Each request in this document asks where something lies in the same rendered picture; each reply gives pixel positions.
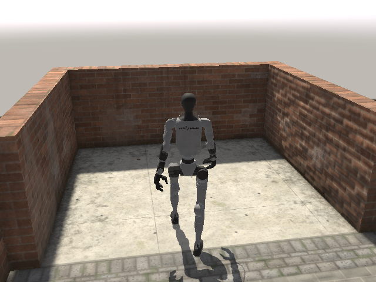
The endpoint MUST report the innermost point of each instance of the left robot forearm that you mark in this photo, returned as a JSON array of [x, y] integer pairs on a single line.
[[162, 161]]

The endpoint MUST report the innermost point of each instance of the right robot hand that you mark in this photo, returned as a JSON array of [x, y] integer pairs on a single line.
[[208, 161]]

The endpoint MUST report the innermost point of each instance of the left robot hand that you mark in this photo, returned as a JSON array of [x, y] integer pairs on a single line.
[[157, 179]]

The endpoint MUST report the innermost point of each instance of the robot left foot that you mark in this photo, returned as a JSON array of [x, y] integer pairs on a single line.
[[174, 219]]

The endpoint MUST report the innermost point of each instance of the left robot upper arm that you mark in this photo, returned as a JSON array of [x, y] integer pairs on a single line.
[[170, 123]]

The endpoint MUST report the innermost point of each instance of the right robot forearm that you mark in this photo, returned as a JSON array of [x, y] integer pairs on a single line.
[[212, 153]]

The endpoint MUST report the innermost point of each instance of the right robot upper arm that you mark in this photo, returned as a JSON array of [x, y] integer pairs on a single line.
[[206, 123]]

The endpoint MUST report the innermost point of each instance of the humanoid robot head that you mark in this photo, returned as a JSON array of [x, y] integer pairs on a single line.
[[188, 103]]

